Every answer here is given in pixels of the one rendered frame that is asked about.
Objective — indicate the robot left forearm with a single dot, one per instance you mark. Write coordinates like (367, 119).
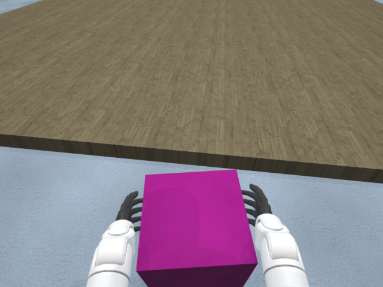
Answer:
(112, 260)

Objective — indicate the carton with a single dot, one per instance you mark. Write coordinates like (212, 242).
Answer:
(194, 231)

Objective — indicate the robot right forearm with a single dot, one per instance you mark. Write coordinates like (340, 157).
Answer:
(281, 261)

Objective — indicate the right robot hand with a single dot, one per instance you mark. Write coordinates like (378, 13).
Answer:
(260, 204)

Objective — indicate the left robot hand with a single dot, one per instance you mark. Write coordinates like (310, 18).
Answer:
(126, 210)

